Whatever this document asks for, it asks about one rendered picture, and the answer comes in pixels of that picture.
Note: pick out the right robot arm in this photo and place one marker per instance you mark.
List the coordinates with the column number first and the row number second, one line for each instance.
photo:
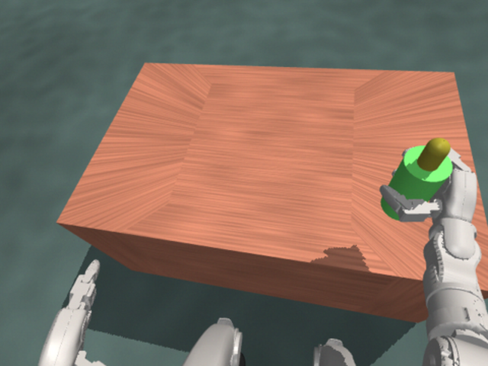
column 457, row 325

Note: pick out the right robot hand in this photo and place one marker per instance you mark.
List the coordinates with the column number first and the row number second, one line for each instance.
column 456, row 198

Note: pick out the bottle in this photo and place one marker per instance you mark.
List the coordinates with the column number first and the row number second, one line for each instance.
column 421, row 173

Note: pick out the left robot hand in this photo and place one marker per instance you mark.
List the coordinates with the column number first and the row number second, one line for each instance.
column 65, row 340

